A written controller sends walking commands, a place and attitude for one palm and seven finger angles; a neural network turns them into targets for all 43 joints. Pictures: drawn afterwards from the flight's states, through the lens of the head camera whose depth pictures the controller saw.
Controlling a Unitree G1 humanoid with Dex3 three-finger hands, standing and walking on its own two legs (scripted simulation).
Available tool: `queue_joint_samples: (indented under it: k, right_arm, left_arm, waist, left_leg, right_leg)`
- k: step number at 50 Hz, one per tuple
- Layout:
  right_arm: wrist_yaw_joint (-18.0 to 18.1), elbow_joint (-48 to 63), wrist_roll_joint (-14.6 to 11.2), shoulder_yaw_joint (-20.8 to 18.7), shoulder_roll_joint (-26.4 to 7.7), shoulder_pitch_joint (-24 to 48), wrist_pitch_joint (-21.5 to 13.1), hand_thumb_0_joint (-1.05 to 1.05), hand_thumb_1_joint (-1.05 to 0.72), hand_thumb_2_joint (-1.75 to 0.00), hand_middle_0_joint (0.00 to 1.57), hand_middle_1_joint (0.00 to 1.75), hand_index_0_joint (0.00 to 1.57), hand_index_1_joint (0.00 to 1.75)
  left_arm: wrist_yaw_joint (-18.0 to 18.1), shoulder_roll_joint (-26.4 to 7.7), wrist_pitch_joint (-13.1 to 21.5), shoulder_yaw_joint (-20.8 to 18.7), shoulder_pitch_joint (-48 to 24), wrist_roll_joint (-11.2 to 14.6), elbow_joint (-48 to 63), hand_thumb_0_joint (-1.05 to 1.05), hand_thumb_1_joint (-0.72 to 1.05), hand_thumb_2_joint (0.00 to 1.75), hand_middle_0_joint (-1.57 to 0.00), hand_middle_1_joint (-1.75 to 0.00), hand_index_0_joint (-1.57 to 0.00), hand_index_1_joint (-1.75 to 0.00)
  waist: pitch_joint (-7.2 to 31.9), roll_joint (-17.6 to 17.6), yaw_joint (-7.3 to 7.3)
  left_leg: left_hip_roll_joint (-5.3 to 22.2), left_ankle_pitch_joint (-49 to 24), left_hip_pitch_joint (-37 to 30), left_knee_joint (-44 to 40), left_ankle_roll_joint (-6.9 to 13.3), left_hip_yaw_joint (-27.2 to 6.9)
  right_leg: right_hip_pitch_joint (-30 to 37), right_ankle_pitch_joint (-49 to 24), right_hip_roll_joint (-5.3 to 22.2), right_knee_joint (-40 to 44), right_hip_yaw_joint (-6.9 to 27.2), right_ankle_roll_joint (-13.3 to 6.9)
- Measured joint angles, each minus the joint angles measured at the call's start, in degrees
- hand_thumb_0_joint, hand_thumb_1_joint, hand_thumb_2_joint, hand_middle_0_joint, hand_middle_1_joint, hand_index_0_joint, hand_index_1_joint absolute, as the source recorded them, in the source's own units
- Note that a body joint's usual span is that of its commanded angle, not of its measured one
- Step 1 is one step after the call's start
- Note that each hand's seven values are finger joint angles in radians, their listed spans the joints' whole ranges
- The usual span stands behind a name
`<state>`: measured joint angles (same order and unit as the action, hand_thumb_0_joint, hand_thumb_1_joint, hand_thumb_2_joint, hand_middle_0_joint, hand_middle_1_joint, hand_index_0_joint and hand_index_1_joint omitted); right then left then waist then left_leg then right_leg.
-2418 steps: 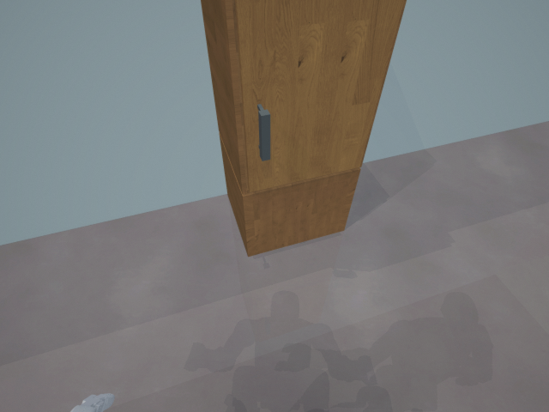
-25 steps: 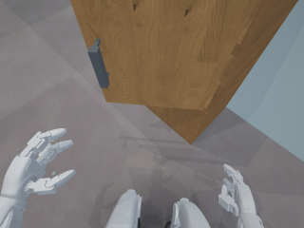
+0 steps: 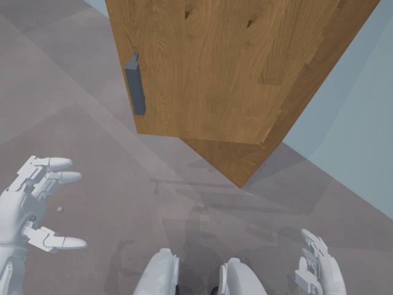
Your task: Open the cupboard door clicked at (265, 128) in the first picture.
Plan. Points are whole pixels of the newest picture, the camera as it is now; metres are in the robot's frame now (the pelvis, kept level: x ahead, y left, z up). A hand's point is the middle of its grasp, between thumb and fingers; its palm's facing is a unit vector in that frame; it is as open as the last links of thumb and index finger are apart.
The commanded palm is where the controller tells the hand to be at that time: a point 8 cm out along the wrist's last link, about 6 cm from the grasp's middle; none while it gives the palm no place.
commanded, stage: raise the hand with hooked fingers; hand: left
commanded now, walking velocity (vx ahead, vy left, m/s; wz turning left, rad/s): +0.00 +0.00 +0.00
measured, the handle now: (138, 85) +0.57 +0.19 +0.03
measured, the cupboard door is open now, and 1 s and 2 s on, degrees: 39 39 39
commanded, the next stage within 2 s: move the hooked fingers beside the handle in 0.88 s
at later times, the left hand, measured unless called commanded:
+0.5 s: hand (55, 187) +0.29 +0.28 +0.04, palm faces +0.01 -1.00 -0.04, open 14.0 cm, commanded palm +0.27 +0.33 +0.04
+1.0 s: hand (68, 181) +0.30 +0.26 +0.04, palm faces +0.04 -1.00 -0.05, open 14.0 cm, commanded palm +0.28 +0.31 +0.04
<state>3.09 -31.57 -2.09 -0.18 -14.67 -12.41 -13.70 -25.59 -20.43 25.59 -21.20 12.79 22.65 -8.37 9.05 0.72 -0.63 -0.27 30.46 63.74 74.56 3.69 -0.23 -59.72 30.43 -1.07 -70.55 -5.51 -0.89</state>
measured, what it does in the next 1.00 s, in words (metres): stands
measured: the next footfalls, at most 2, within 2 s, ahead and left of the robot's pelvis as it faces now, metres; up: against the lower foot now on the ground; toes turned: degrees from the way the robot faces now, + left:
none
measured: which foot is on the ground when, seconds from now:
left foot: down 0.00-1.00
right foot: down 0.00-1.00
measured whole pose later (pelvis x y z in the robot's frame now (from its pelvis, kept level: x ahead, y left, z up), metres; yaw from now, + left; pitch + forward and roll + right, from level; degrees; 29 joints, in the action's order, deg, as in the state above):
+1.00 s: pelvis +0.02 -0.01 +0.00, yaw +0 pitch +22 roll -4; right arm 3.2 -30.6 -2.5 1.3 -15.7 -13.1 -10.0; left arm -28.7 -23.1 22.3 -24.6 1.4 22.5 -21.6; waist 9.8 1.6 -0.4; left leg 0.2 31.6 64.2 74.0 2.7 -0.5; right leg -60.7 31.8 -1.7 -70.6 -5.5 -1.9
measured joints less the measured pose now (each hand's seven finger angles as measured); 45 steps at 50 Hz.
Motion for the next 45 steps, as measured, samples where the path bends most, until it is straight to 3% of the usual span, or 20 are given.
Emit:
queue_joint_samples:
  k: [8, 16, 24, 32, 45]
  right_arm:
    - [0.2, 2.0, -0.4, 2.2, -0.3, -0.5, 1.1, 0.01, -0.90, -0.90, 0.20, 0.30, 0.21, 0.30]
    - [0.3, 0.9, 0.3, 2.2, -0.6, -0.8, 1.4, 0.01, -0.90, -0.90, 0.20, 0.30, 0.21, 0.30]
    - [0.5, 0.9, -0.5, 1.7, -1.3, -2.0, 2.6, 0.01, -0.90, -0.90, 0.20, 0.30, 0.21, 0.30]
    - [-0.1, 0.7, -0.1, 1.1, -1.6, -2.3, 2.6, 0.01, -0.90, -0.90, 0.20, 0.30, 0.21, 0.30]
    - [0.0, 0.9, -0.2, 1.2, -1.0, -1.0, 3.3, 0.01, -0.90, -0.90, 0.20, 0.30, 0.21, 0.30]
  left_arm:
    - [-1.0, -1.5, -4.8, -0.2, -4.7, -1.5, -8.3, 0.00, -0.46, 0.32, -0.30, -1.17, -0.30, -1.17]
    - [-2.1, -2.4, -1.5, -1.2, -8.8, -1.8, -8.1, -0.01, -0.50, 0.30, -0.30, -1.20, -0.30, -1.19]
    - [-4.3, -4.4, -5.6, -3.3, -11.9, -0.4, -13.2, -0.01, -0.50, 0.30, -0.30, -1.20, -0.30, -1.20]
    - [-3.4, -2.9, -2.8, -2.6, -10.4, -0.8, -11.7, -0.01, -0.50, 0.30, -0.30, -1.20, -0.30, -1.20]
    - [-3.2, -2.6, -2.7, -2.4, -9.7, -0.9, -10.2, -0.01, -0.50, 0.30, -0.30, -1.20, -0.30, -1.20]
  waist:
    - [0.4, 0.6, 0.57]
    - [-0.3, 0.0, 0.32]
    - [-0.1, 0.6, -0.12]
    - [0.2, 0.5, -0.32]
    - [0.3, 0.8, 0.00]
  left_leg:
    - [-0.8, -0.7, -0.1, -0.7, 0.7, 0.2]
    - [-0.8, -0.5, 0.5, -0.4, 0.6, 0.3]
    - [-0.5, -0.3, 0.8, -0.9, 0.5, 0.2]
    - [-0.1, 0.2, 0.6, -1.2, 0.2, 0.4]
    - [0.4, 0.8, 0.3, -1.1, -0.8, -0.1]
  right_leg:
    - [0.3, -0.5, 0.8, 0.7, 0.2, 0.7]
    - [-0.3, -0.3, 0.8, 0.3, 0.3, 0.7]
    - [-0.7, -0.2, 0.4, 1.0, 0.2, 0.6]
    - [-0.8, 0.2, 0.0, 1.0, 0.5, 0.2]
    - [-0.7, 0.9, -0.5, 0.7, 0.1, -0.7]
